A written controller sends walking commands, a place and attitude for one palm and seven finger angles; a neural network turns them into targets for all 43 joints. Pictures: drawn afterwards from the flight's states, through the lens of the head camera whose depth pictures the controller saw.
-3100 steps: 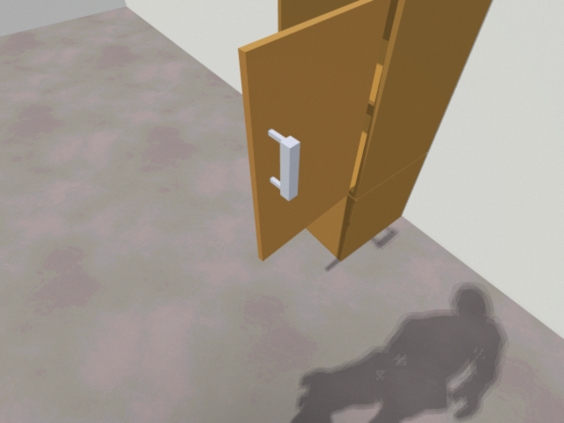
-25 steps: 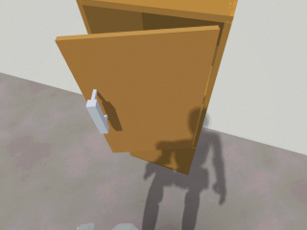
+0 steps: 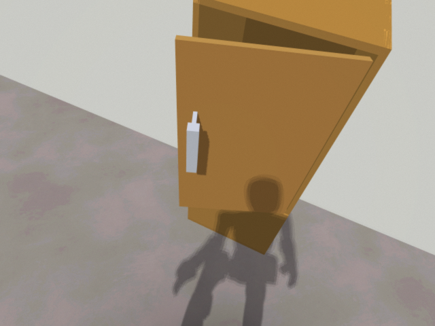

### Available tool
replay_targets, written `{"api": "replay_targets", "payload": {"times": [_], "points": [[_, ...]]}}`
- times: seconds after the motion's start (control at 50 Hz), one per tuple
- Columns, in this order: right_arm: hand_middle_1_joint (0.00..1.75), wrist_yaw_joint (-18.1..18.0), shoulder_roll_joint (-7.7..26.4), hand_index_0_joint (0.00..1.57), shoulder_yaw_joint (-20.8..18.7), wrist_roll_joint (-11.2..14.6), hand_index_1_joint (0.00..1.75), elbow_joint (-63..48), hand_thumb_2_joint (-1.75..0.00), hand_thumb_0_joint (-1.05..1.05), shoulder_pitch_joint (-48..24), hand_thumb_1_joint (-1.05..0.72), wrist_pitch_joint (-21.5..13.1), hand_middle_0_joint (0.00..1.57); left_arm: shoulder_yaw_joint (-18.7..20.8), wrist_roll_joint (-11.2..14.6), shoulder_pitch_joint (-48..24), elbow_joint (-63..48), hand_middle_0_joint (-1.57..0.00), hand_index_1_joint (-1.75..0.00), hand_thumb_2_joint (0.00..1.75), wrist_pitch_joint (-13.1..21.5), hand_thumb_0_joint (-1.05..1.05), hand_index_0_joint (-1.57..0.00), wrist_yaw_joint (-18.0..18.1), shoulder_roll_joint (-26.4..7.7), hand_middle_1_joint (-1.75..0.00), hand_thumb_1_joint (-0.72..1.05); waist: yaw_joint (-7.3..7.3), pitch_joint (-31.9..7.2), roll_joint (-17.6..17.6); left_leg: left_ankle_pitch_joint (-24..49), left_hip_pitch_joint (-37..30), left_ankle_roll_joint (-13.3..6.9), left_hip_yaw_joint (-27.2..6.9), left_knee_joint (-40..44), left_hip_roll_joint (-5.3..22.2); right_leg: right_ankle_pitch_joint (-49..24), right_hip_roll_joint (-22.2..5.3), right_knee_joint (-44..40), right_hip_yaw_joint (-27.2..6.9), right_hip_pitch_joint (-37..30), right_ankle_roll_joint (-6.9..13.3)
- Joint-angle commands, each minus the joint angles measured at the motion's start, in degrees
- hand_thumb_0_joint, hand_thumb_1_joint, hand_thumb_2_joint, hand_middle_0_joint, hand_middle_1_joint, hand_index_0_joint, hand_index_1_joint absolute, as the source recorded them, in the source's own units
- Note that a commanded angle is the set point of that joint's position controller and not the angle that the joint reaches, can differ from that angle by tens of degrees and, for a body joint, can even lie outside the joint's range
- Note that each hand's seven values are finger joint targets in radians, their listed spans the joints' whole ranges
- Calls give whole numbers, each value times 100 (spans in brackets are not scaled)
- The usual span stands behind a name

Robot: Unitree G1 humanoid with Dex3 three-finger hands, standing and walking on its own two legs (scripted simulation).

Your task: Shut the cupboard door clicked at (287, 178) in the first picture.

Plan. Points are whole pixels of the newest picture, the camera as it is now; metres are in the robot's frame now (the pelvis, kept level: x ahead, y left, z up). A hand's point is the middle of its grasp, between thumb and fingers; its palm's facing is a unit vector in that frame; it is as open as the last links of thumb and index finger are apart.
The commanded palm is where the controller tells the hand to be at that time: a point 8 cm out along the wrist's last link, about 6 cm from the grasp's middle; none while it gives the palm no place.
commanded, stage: come to a stop and stand still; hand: left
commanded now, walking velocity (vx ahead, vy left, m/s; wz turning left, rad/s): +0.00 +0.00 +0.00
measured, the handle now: (193, 142) +0.51 +0.11 +0.01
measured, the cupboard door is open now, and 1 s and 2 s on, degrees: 23 23 23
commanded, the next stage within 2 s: look again from close up in 0.74 s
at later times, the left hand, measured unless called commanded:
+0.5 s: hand out of the picture -0.03 +0.19 -0.18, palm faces -0.01 -0.99 -0.16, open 7.3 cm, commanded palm none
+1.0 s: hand out of the picture -0.07 +0.19 -0.18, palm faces +0.01 -0.98 -0.18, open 7.4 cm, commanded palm none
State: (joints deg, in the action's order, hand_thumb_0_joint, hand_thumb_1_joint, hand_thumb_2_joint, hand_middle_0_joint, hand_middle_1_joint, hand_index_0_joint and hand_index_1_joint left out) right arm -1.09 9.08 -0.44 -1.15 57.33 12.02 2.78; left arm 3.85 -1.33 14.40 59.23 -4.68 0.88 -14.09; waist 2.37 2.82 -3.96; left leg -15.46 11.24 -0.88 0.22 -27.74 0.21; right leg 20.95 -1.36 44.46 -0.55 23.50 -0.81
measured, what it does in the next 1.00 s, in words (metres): steps on the spot: right foot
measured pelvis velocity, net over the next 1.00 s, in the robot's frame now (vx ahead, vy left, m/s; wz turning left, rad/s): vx -0.04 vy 0.03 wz -0.01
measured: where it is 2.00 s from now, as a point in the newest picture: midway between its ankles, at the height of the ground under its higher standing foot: outside the picture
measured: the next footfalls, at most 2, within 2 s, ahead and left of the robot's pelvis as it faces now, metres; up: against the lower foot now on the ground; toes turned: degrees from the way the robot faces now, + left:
right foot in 0.16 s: -0.02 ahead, -0.10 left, +0.00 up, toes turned -1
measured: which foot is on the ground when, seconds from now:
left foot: down 0.00-1.00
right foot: up 0.00-0.14, down 0.16-1.00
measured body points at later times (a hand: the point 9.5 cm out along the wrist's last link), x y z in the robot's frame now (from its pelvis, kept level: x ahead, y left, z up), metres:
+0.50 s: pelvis -0.04 +0.02 +0.00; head -0.04 +0.03 +0.45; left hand -0.02 +0.24 -0.16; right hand -0.07 -0.20 -0.15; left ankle +0.00 +0.11 -0.74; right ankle -0.06 -0.10 -0.74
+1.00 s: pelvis -0.04 +0.03 +0.00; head -0.03 +0.02 +0.45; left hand -0.06 +0.24 -0.16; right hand -0.04 -0.19 -0.17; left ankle +0.00 +0.11 -0.74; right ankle -0.06 -0.10 -0.74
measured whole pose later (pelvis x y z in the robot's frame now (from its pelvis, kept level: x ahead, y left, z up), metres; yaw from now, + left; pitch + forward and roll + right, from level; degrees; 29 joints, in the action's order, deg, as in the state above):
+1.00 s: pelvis -0.04 +0.03 +0.00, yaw -1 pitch -1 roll -1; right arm -1.4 9.3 -0.5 -0.8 61.1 17.1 -0.4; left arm -0.9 -1.0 19.9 63.8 1.3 2.2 -6.6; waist -0.5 1.3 2.1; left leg -13.1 16.8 -3.1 1.7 -30.4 -1.6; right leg 17.2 -0.1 28.5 0.3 10.6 -0.5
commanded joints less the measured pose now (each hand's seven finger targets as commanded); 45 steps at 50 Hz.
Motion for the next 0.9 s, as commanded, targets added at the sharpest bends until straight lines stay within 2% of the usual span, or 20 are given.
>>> {"api": "replay_targets", "payload": {"times": [0.0, 0.06, 0.08, 0.1, 0.12, 0.14, 0.16, 0.18, 0.2, 0.22, 0.24, 0.36, 0.4, 0.58, 0.74, 0.8, 0.82, 0.84, 0.86, 0.88], "points": [[30, -130, 1029, 20, -165, 15, 30, -327, -90, 0, -304, -90, -240, 20, -58, 39, 199, -183, -20, -30, 90, 228, 0, -20, 13, -180, -30, 90, 10, 6, 1308, 1044, 389, -684, -796, 1375, 1119, 183, 92, 277, -93, -441, -7], [30, -155, 979, 20, -196, 44, 30, -32, -90, 0, 225, -90, -276, 20, -170, 74, 138, -126, -20, -30, 90, 318, 0, -20, 42, -58, -30, 90, -153, -330, 1220, 1997, -385, -750, -967, 1051, 1205, 47, 64, -1093, 33, -838, -17], [30, -157, 915, 20, -199, 77, 30, 51, -90, 0, 295, -90, -292, 20, -174, 78, 250, -50, -20, -30, 90, 358, 0, -20, 52, -64, -30, 90, -112, -403, 1009, 2444, -485, -685, -903, 830, 1125, -414, 66, -1773, -1, -1146, -4], [30, -159, 841, 20, -194, 110, 30, 110, -90, 0, 384, -90, -322, 20, -195, 86, 457, 78, -20, -30, 90, 412, 0, -20, 80, -31, -30, 90, -83, -610, 804, 2515, -492, -510, -851, 593, 967, -1203, 4, -2430, -147, -1578, 34], [30, -148, 704, 20, -182, 154, 30, 141, -90, 0, 474, -90, -345, 20, -198, 81, 539, 171, -20, -30, 90, 460, 0, -20, 123, -143, -30, 90, -160, -652, 510, 2109, -172, -294, -720, 440, 767, -1827, -296, -2582, -561, -1987, 164], [30, -129, 585, 20, -158, 169, 30, 148, -90, 0, 478, -90, -350, 20, -208, 77, 478, 207, -20, -30, 90, 489, 0, -20, 141, -219, -30, 90, -234, -523, 312, 1568, -53, -110, -507, 453, 553, -2211, -633, -2552, -787, -1929, 315], [30, -106, 529, 20, -137, 162, 30, 194, -90, 0, 505, -90, -352, 20, -237, 77, 343, 217, -20, -30, 90, 495, 0, -20, 136, -249, -30, 90, -312, -326, 261, 1238, -172, -17, -464, 640, 436, -2054, -737, -2528, -717, -1581, 397], [30, -81, 525, 20, -141, 136, 30, 244, -90, 0, 539, -90, -335, 20, -239, 67, 317, 208, -20, -30, 90, 471, 0, -20, 133, -196, -30, 90, -306, -270, 437, 1631, -269, -19, -476, 695, 432, -2097, -612, -2432, -555, -1525, 367], [30, -106, 559, 20, -132, 91, 30, 334, -90, 0, 592, -90, -350, 20, -234, 70, 384, 283, -20, -30, 90, 515, 0, -20, 149, -103, -30, 90, -302, -549, -105, 2079, -432, -27, -432, 556, 513, -2532, -461, -2318, -539, -1710, 348], [30, -122, 642, 20, -134, 97, 30, 390, -90, 0, 594, -90, -366, 20, -263, 86, 438, 319, -20, -30, 90, 533, 0, -20, 163, -36, -30, 90, -283, -587, -307, 2020, -558, -30, -376, 539, 541, -2550, -490, -2362, -511, -1691, 335], [30, -121, 662, 20, -130, 100, 30, 431, -90, 0, 646, -90, -370, 20, -282, 95, 395, 312, -20, -30, 90, 527, 0, -20, 168, -12, -30, 90, -307, -553, -348, 1764, -591, -31, -405, 650, 546, -2166, -490, -2454, -486, -1639, 314], [30, -92, 549, 20, -75, 67, 30, 640, -90, 0, 646, -90, -288, 20, -292, 77, 337, 353, -20, -30, 90, 432, 0, -20, 151, 77, -30, 90, -273, 532, 264, 65, 40, -2, -494, 1206, 456, -457, -334, -2818, -573, -1103, 277], [30, -85, 502, 20, -82, 57, 30, 671, -90, 0, 676, -90, -265, 20, -288, 56, 417, 371, -20, -30, 90, 417, 0, -20, 145, 74, -30, 90, -244, 622, 419, -288, 197, -5, -522, 1305, 441, -285, -309, -2853, -568, -1088, 269], [30, -102, 466, 20, -107, 61, 30, 653, -90, 0, 880, -90, -289, 20, -278, 49, 616, 408, -20, -30, 90, 450, 0, -20, 127, 159, -30, 90, -230, 318, 454, -496, 163, -38, -607, 1372, 491, -364, -248, -2773, -483, -1162, 252], [30, -125, 415, 20, -99, 74, 30, 660, -90, 0, 891, -90, -322, 20, -308, 51, 793, 522, -20, -30, 90, 484, 0, -20, 142, 289, -30, 90, -247, 360, 394, -178, 34, -52, -584, 1305, 506, -609, -283, -2758, -510, -1027, 252], [30, -133, 404, 20, -94, 80, 30, 674, -90, 0, 922, -90, -341, 20, -314, 53, 829, 546, -20, -30, 90, 495, 0, -20, 151, 311, -30, 90, -264, 209, 435, 14, -69, -63, -572, 1264, 528, -782, -283, -2724, -506, -1113, 251], [30, -16, 580, 20, -23, 82, 30, 258, -90, 0, 244, -90, -476, 20, -416, -75, 1084, 556, -20, -30, 90, 739, 0, -20, 324, 91, -30, 90, -36, 265, 826, 936, 287, 79, -231, -1, 512, -1607, -547, -2667, -488, -1036, 254], [30, 29, 311, 20, -31, 63, 30, 105, -90, 0, 532, -90, -415, 20, -345, 16, 867, 288, -20, -30, 90, 742, 0, -20, 290, -166, -30, 90, -357, -51, 643, -50, 134, 62, -282, 98, 305, -73, -625, -2700, -749, -791, 382], [30, 20, 379, 20, -70, 23, 30, 150, -90, 0, 699, -90, -424, 20, -330, 1, 707, 221, -20, -30, 90, 716, 0, -20, 245, -99, -30, 90, -417, -34, 958, -137, 180, 2, -344, 198, 297, 293, -520, -2447, -641, -654, 427], [30, 20, 366, 20, -35, -13, 30, 150, -90, 0, 849, -90, -477, 20, -338, 3, 743, 216, -20, -30, 90, 761, 0, -20, 235, -45, -30, 90, -387, -332, 1168, 413, 159, -55, -478, 142, 379, -368, -418, -2190, -452, -856, 437]]}}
